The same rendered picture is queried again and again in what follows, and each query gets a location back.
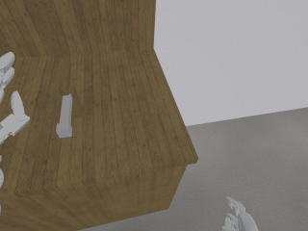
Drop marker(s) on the tap lever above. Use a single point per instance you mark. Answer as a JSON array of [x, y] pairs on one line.
[[64, 129]]

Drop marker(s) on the counter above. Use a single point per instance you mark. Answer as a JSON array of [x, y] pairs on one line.
[[129, 146]]

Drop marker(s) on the right robot hand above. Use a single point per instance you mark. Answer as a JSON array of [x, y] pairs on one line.
[[244, 222]]

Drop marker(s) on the left robot hand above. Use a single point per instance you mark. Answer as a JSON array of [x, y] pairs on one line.
[[13, 123]]

